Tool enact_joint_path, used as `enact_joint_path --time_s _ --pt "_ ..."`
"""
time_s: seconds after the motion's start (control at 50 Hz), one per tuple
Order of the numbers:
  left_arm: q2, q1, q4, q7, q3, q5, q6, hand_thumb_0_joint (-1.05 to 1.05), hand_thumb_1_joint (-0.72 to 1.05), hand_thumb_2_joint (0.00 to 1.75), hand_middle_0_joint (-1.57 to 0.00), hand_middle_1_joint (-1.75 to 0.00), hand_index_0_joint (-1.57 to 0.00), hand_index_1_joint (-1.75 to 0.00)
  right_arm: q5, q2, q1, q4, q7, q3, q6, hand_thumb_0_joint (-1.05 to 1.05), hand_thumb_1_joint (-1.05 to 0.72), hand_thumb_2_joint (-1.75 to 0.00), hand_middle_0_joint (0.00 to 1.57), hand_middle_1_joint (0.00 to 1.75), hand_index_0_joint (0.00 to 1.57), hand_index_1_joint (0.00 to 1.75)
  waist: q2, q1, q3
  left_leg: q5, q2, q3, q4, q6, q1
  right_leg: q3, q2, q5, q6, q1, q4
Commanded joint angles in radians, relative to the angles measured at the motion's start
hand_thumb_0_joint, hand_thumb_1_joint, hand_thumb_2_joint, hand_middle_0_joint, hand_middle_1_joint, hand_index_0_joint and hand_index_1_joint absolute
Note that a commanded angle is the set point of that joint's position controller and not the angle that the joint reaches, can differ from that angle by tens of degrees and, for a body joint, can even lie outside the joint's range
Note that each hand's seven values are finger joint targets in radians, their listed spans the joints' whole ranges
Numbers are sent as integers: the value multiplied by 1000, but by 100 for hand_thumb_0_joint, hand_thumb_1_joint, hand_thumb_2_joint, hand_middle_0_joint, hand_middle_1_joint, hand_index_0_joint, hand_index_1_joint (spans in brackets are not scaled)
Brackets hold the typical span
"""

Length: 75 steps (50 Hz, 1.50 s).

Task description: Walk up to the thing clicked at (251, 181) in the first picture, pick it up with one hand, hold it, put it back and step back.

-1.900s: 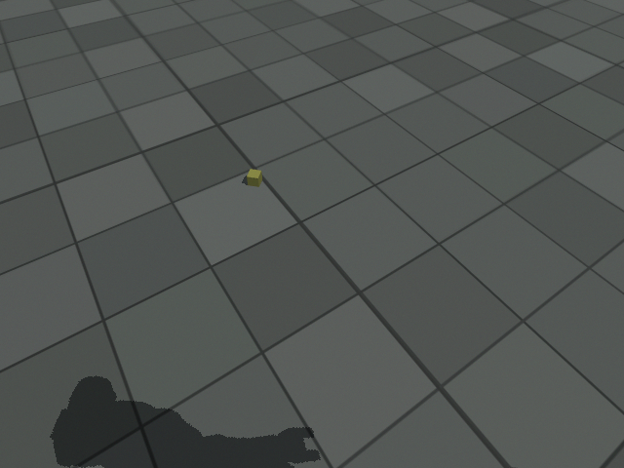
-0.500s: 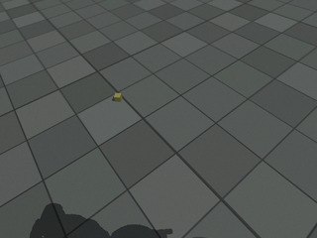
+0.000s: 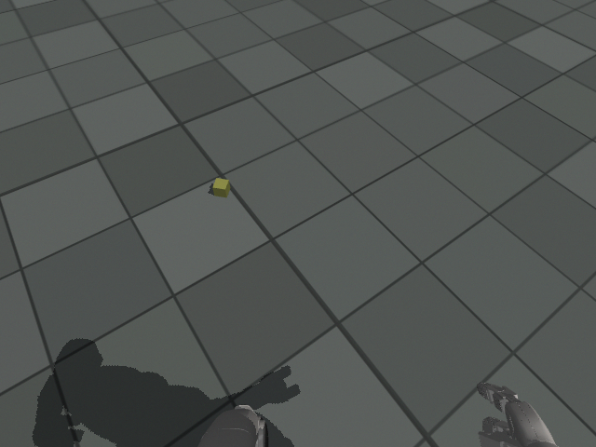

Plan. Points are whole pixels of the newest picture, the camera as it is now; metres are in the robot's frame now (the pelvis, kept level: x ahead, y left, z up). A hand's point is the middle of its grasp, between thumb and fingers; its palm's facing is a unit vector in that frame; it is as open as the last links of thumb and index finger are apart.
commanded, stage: walk up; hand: left
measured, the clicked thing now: (221, 187) +1.10 +0.33 -0.72
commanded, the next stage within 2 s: none
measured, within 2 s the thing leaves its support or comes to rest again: neither
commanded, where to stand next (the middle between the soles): +0.64 +0.16 m, yaw -5 degrees
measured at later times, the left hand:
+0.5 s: hand (129, 322) +0.29 +0.28 -0.10, palm faces -0.03 -0.88 -0.48, open 7.4 cm
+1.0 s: hand (99, 245) +0.45 +0.39 -0.13, palm faces -0.09 -0.91 -0.40, open 7.4 cm
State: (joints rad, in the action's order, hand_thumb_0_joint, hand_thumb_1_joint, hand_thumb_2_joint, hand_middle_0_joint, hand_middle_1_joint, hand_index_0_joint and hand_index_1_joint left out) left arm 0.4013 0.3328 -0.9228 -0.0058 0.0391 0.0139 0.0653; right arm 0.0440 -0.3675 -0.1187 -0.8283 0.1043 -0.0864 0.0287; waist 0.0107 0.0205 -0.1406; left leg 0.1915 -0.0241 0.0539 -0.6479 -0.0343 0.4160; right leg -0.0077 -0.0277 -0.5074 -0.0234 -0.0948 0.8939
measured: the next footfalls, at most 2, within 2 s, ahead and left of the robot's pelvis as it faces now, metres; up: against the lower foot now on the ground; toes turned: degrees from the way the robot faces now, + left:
right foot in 0.36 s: +0.31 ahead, -0.13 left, +0.00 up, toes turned -7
left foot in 0.80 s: +0.44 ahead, +0.21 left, +0.00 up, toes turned +2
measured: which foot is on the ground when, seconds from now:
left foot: down 0.00-0.38, up 0.40-0.78, down 0.80-1.00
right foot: up 0.00-0.34, down 0.36-0.82, up 0.84-1.00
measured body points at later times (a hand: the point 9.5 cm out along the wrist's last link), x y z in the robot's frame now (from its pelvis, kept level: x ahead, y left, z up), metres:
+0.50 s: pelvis +0.21 +0.00 +0.01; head +0.22 -0.05 +0.45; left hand +0.29 +0.32 -0.07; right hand +0.25 -0.32 -0.13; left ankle +0.16 +0.12 -0.65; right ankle +0.27 -0.12 -0.72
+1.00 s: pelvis +0.37 +0.11 +0.01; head +0.40 +0.13 +0.46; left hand +0.45 +0.44 -0.11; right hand +0.42 -0.22 -0.08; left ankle +0.40 +0.21 -0.72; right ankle +0.38 -0.04 -0.65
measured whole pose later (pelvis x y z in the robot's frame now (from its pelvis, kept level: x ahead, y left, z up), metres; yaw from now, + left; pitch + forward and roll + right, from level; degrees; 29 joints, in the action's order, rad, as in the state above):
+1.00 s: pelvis +0.37 +0.11 +0.01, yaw -2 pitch -2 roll +0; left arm 0.46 0.30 -0.90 0.00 0.04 0.01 0.07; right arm 0.01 -0.40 -0.31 -0.80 0.07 -0.07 0.04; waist 0.04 -0.03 -0.07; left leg 0.29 -0.02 0.08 -0.60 -0.03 0.28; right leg 0.00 -0.06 -0.38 -0.05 -0.49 1.08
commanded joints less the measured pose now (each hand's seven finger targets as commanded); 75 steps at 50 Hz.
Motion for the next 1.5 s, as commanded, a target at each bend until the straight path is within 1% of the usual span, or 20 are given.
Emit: enact_joint_path --time_s 0.0,0.1,0.18,0.32,0.34,0.36,0.4,0.5,0.68,0.76,0.78,0.8,0.84,0.92,1.08,1.18,1.22,1.26,1.32,1.48 --pt "268 57 95 -10 46 6 40 0 90 90 -20 -30 -20 -30 -48 -287 -160 66 -51 -96 11 0 -90 -90 20 30 20 30 -121 -98 213 111 -307 -432 363 -209 -455 -126 12 81 -46 -472 380" --pt "190 84 80 15 52 8 26 0 90 90 -20 -30 -20 -30 -38 -234 -135 85 -52 -59 43 0 -90 -90 20 30 20 30 -148 -38 95 -171 -204 -158 366 -180 -251 -54 -25 175 -5 -372 147" --pt "192 -9 119 29 60 -12 29 0 90 90 -20 -30 -20 -30 -19 -255 -130 116 -40 -61 48 0 -90 -90 20 30 20 30 -168 -59 25 -39 -221 -129 410 -229 -196 27 -73 220 21 -392 -108" --pt "248 156 47 14 109 -24 50 0 90 90 -20 -30 -20 -30 -23 -210 -101 163 -24 -34 24 0 -90 -90 20 30 20 30 30 65 161 67 -106 -24 33 -115 52 67 4 371 -18 144 -327" --pt "299 240 42 1 130 -30 56 0 90 90 -20 -30 -20 -30 -21 -178 -154 158 -25 -21 22 0 -90 -90 20 30 20 30 174 109 217 128 -16 37 -230 -74 104 -118 -105 167 -56 220 -455" --pt "371 229 79 -10 138 -31 65 0 90 90 -20 -30 -20 -30 -25 -143 -244 154 -26 -7 12 0 -90 -90 20 30 20 30 292 62 240 371 69 -9 -440 -17 218 -574 -369 46 -131 242 -606" --pt "374 115 113 -15 123 -16 58 0 90 90 -20 -30 -20 -30 -14 -281 -207 122 -39 -43 -12 0 -90 -90 20 30 20 30 128 41 167 345 -10 -131 -563 2 247 -699 -426 -132 -267 86 -654" --pt "291 30 126 -14 95 -13 65 0 90 90 -20 -30 -20 -30 -32 -250 -248 58 -32 -40 -19 0 -90 -90 20 30 20 30 120 -16 90 142 -39 -164 -484 19 138 -230 -238 237 -165 -110 -625" --pt "343 42 144 -8 107 -31 72 0 90 90 -20 -30 -20 -30 -8 -224 -94 109 2 -56 -10 0 -90 -90 20 30 20 30 143 13 95 69 -93 -63 -82 39 28 -81 -249 271 -181 -153 -554" --pt "319 -47 154 -12 93 -31 52 0 90 90 -20 -30 -20 -30 -5 -254 -278 45 -7 -83 2 0 -90 -90 20 30 20 30 47 -114 164 38 -40 5 53 9 -306 -24 -215 228 -121 -318 -321" --pt "257 0 150 -12 71 -34 45 0 90 90 -20 -30 -20 -30 -3 -299 -368 10 -18 -102 10 0 -90 -90 20 30 20 30 -129 -153 212 139 -29 -50 116 -13 -432 28 -146 244 -87 -380 -49" --pt "155 68 149 -7 39 -22 40 0 90 90 -20 -30 -20 -30 11 -373 -390 23 -32 -117 16 0 -90 -90 20 30 20 30 -404 -144 173 324 -216 -377 290 -55 -451 70 4 12 -27 -554 212" --pt "269 36 126 -30 57 -14 25 0 90 90 -20 -30 -20 -30 -31 -436 -278 70 -36 -116 16 0 -90 -90 20 30 20 30 -303 -105 95 521 -394 -705 434 -194 -297 -33 -11 -51 -45 -638 349" --pt "256 64 67 -5 62 5 34 0 90 90 -20 -30 -20 -30 -34 -298 -199 89 -55 -61 35 0 -90 -90 20 30 20 30 -204 -36 33 39 -215 -291 341 -125 -197 -57 -71 150 -33 -522 211" --pt "208 -34 119 10 58 -16 34 0 90 90 -20 -30 -20 -30 -21 -295 -260 116 -55 -56 30 0 -90 -90 20 30 20 30 -157 -73 90 -228 -245 -205 298 -225 -274 64 -47 183 1 -406 -128" --pt "229 169 68 -16 84 -17 54 0 90 90 -20 -30 -20 -30 -35 -237 -182 172 -48 -33 11 0 -90 -90 20 30 20 30 3 61 208 -305 -102 -29 -83 -110 -132 101 25 412 -29 46 -434" --pt "360 221 95 -33 121 -27 59 0 90 90 -20 -30 -20 -30 -37 -170 -262 184 -46 -8 3 0 -90 -90 20 30 20 30 234 58 251 333 61 -36 -440 -12 232 -572 -389 264 -173 266 -575" --pt "362 99 129 -37 114 -11 48 0 90 90 -20 -30 -20 -30 -18 -291 -239 150 -60 -44 -27 0 -90 -90 20 30 20 30 87 33 159 386 -35 -134 -543 -3 265 -635 -463 -11 -309 81 -611" --pt "290 45 145 -34 89 -11 54 0 90 90 -20 -30 -20 -30 -26 -274 -246 102 -48 -47 -30 0 -90 -90 20 30 20 30 33 -9 60 221 -59 -171 -478 15 203 -308 -279 70 -194 -90 -622" --pt "280 -26 168 -1 81 -41 39 0 90 90 -20 -30 -20 -30 -30 -211 -202 58 -39 -37 -22 0 -90 -90 20 30 20 30 230 -7 33 71 -59 -17 -133 54 -22 -36 -166 116 -162 -330 -571"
